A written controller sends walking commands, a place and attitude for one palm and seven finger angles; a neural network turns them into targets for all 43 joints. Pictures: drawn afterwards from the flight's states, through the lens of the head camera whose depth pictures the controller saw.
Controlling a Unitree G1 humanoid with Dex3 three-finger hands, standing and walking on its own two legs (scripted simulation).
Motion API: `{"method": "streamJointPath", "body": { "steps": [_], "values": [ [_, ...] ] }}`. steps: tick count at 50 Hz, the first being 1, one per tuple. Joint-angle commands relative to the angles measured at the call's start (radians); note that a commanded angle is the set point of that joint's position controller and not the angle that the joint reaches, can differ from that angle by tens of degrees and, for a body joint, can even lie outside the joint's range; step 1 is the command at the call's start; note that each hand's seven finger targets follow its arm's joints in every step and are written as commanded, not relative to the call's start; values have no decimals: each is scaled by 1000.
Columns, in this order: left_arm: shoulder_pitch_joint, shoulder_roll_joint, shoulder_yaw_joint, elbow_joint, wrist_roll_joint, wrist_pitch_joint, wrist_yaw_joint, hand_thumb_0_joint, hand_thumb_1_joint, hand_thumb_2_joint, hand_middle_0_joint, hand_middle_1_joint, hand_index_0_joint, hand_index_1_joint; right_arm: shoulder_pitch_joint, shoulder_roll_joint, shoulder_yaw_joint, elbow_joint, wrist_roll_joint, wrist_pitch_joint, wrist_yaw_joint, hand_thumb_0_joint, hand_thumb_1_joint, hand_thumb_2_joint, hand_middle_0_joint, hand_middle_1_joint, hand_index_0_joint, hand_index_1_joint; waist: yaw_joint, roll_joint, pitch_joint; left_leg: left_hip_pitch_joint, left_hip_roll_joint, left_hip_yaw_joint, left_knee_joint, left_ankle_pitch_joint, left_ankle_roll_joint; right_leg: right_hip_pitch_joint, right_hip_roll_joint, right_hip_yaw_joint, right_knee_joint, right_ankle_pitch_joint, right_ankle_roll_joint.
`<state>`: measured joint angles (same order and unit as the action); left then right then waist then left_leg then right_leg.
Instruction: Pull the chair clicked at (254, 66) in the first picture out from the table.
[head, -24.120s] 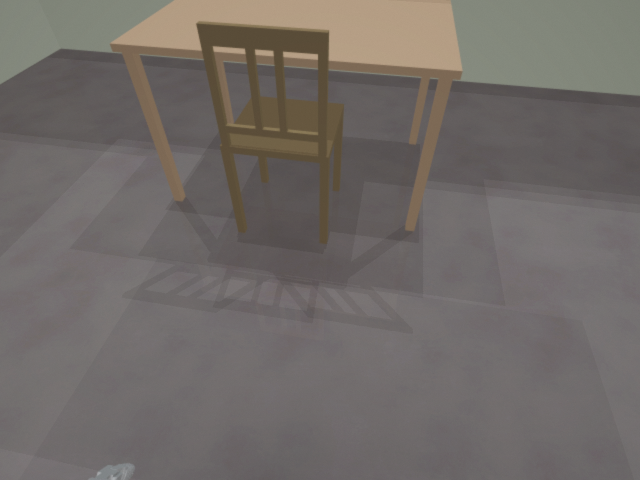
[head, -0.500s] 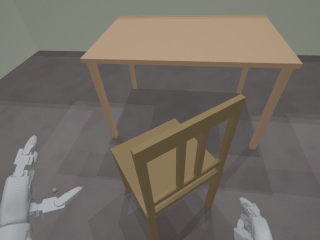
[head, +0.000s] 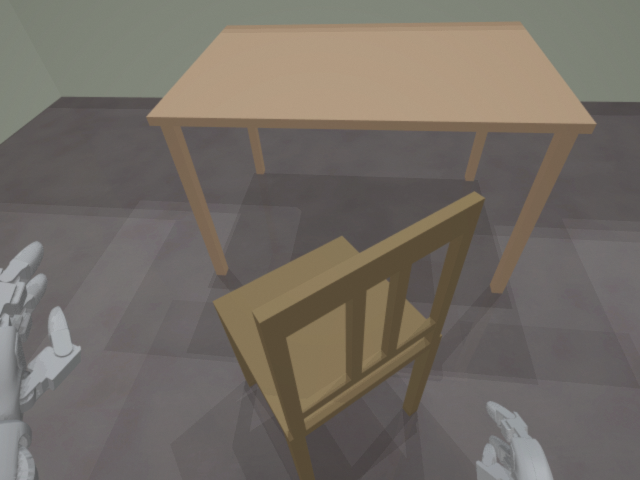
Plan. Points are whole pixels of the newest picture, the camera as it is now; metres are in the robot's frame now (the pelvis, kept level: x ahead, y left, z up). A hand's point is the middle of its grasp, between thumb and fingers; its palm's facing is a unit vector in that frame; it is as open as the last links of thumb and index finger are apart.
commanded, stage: draw the hand back to the body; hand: left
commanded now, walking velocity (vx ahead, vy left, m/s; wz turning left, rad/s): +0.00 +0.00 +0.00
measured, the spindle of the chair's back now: (354, 337) +0.37 +0.00 -0.10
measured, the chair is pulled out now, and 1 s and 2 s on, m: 0.51 0.51 0.51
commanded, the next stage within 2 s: step back with the hand held close in 0.14 s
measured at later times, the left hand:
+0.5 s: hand (71, 348) +0.19 +0.27 +0.15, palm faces +0.38 -0.79 -0.48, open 7.4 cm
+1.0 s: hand (11, 429) +0.12 +0.27 +0.15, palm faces +0.45 -0.77 -0.45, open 7.4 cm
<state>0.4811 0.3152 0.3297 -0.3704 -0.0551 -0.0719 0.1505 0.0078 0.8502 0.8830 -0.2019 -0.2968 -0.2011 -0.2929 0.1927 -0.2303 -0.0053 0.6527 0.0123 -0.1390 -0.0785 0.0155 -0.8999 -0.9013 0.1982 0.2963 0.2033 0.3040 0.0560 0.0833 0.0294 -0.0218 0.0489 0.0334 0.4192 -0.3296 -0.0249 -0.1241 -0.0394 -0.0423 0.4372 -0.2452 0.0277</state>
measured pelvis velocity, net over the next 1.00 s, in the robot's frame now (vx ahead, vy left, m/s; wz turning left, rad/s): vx -0.09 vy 0.01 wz -0.01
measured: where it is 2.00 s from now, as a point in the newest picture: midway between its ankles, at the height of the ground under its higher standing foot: outside the picture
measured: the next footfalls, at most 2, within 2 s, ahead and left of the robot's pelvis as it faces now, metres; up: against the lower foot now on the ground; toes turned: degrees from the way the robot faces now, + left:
right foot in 1.58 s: -0.07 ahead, -0.12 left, +0.00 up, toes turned +2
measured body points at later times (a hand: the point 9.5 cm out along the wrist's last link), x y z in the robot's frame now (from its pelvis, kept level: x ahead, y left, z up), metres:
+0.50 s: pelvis -0.02 +0.01 +0.00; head +0.00 -0.01 +0.45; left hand +0.16 +0.31 +0.18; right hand +0.16 -0.22 -0.09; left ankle -0.06 +0.13 -0.74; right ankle +0.00 -0.14 -0.74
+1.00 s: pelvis -0.09 +0.01 -0.01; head -0.07 +0.01 +0.44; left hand +0.09 +0.31 +0.17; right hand +0.08 -0.23 -0.09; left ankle -0.06 +0.13 -0.74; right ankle +0.00 -0.14 -0.74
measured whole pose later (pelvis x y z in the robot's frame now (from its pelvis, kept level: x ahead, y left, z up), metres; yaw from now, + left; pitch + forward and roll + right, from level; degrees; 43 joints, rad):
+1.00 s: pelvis -0.09 +0.01 -0.01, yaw -1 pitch +0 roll -1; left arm 0.54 0.37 0.38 -0.48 -0.03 -0.15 0.19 0.01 0.88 0.90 -0.21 -0.31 -0.21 -0.30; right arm 0.20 -0.22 -0.01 0.59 0.01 -0.08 -0.09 0.01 -0.90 -0.90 0.20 0.30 0.20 0.30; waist 0.01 0.03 0.02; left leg -0.31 0.04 0.04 0.57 -0.26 0.01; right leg -0.36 -0.05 -0.02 0.47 -0.15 0.04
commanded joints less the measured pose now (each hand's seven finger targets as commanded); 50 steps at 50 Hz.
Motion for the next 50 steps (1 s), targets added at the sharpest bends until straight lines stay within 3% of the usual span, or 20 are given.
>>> {"method": "streamJointPath", "body": {
  "steps": [1,4,9,12,13,14,16,17,20,23,24,25,27,29,35,39,43,44,47,50],
  "values": [
    [-68,236,154,-284,9,-73,23,0,900,900,-200,-300,-200,-300,-126,-87,-28,-171,-3,-64,-11,0,-900,-900,200,300,200,300,11,11,-126,-51,-4,0,-45,399,28,114,-2,7,-32,339,-46],
    [-73,236,155,-291,12,-65,26,0,900,900,-200,-300,-200,-300,-126,-86,-26,-165,-2,-70,-11,0,-900,-900,200,300,200,300,8,32,-109,-50,-3,-4,-45,410,22,109,0,8,-39,345,-50],
    [-71,193,126,-208,9,-52,20,0,900,900,-200,-300,-200,-300,-125,-91,-28,-160,3,-58,-11,0,-900,-900,200,300,200,300,1,-29,-32,-80,4,-4,-64,357,23,78,7,-2,-51,290,-49],
    [-70,176,112,-176,3,-49,10,0,900,900,-200,-300,-200,-300,-128,-90,-28,-165,3,-44,-9,0,-900,-900,200,300,200,300,0,-48,-21,-86,3,0,-70,315,29,67,7,1,-60,254,-45],
    [-150,190,100,-220,5,-55,9,0,900,900,-200,-300,-200,-300,-130,-97,-25,-168,3,-46,-7,0,-900,-900,200,300,200,300,-6,-35,-38,-78,0,1,-70,301,32,67,5,4,-64,240,-45],
    [-317,336,240,-284,-4,-115,14,0,900,900,-200,-300,-200,-300,-117,-95,-11,-202,10,-30,-3,0,-900,-900,200,300,200,300,-42,17,83,-148,20,3,-69,186,40,-36,-40,92,-106,265,-46],
    [-167,263,195,-191,3,-126,7,0,900,900,-200,-300,-200,-300,-120,-93,-27,-178,5,-24,-5,0,-900,-900,200,300,200,300,-45,-70,30,-144,19,-9,-49,158,47,-34,-58,117,-114,282,-52],
    [-110,224,164,-180,5,-121,2,0,900,900,-200,-300,-200,-300,-117,-99,-29,-187,2,-13,-1,0,-900,-900,200,300,200,300,-47,-74,4,-130,22,-8,-50,187,47,-20,-58,113,-101,307,-48],
    [-2,196,146,-229,7,-129,2,0,900,900,-200,-300,-200,-300,-128,-105,-31,-209,-6,8,7,0,-900,-900,200,300,200,300,-46,5,-115,-115,46,-9,-54,335,47,47,-61,72,-29,393,-37],
    [80,224,182,-276,13,-131,11,0,900,900,-200,-300,-200,-300,-131,-104,-43,-227,-10,31,11,0,-900,-900,200,300,200,300,-46,-12,-195,-106,66,-20,-26,480,45,68,-62,57,16,487,-32],
    [96,252,207,-289,12,-133,17,0,900,900,-200,-300,-200,-300,-140,-102,-44,-232,-8,36,8,0,-900,-900,200,300,200,300,-44,7,-212,-115,66,-29,-28,499,44,80,-66,52,27,493,-32],
    [105,246,207,-310,11,-136,19,0,900,900,-200,-300,-200,-300,-135,-93,-43,-238,-6,40,7,0,-900,-900,200,300,200,300,-45,-16,-223,-118,70,-29,-21,513,42,79,-64,49,36,497,-29],
    [119,263,230,-317,7,-139,26,0,900,900,-200,-300,-200,-300,-136,-88,-50,-243,-3,47,0,0,-900,-900,200,300,200,300,-44,-41,-222,-144,76,-36,-19,506,40,67,-62,47,52,491,-26],
    [112,284,245,-330,6,-142,34,0,900,900,-200,-300,-200,-300,-137,-87,-54,-240,1,49,-9,0,-900,-900,200,300,200,300,-46,-16,-207,-175,80,-46,-27,496,40,61,-61,43,66,474,-24],
    [91,235,204,-283,6,-133,41,0,900,900,-200,-300,-200,-300,-115,-87,-54,-227,1,38,-20,0,-900,-900,200,300,200,300,-50,21,-125,-300,89,-47,-51,289,47,22,-53,52,75,324,-20],
    [52,239,189,-265,13,-126,45,0,900,900,-200,-300,-200,-300,-102,-92,-55,-219,0,32,-22,0,-900,-900,200,300,200,300,-55,-50,-76,-355,52,-38,-23,46,47,-42,-69,111,-12,178,-29],
    [-3,256,185,-291,25,-128,52,0,900,900,-200,-300,-200,-300,-87,-94,-47,-222,-5,23,-18,0,-900,-900,200,300,200,300,-58,-144,-45,-334,8,-26,46,-109,47,-184,-98,170,-147,-139,-42],
    [-13,280,200,-304,27,-129,57,0,900,900,-200,-300,-200,-300,-88,-97,-46,-220,-4,22,-22,0,-900,-900,200,300,200,300,-57,-130,-42,-330,12,-31,44,-123,48,-202,-101,165,-160,-192,-45],
    [-8,275,206,-329,31,-143,63,0,900,900,-200,-300,-200,-300,-86,-98,-39,-231,-6,11,-23,0,-900,-900,200,300,200,300,-57,-75,-62,-363,31,-57,3,-168,59,-190,-77,135,-129,-249,-33],
    [13,273,218,-357,33,-155,66,0,900,900,-200,-300,-200,-300,-82,-108,-43,-240,-2,1,-26,0,-900,-900,200,300,200,300,-57,7,-82,-464,70,-100,-79,-221,75,-83,-34,94,-28,-181,-18]
  ]
}}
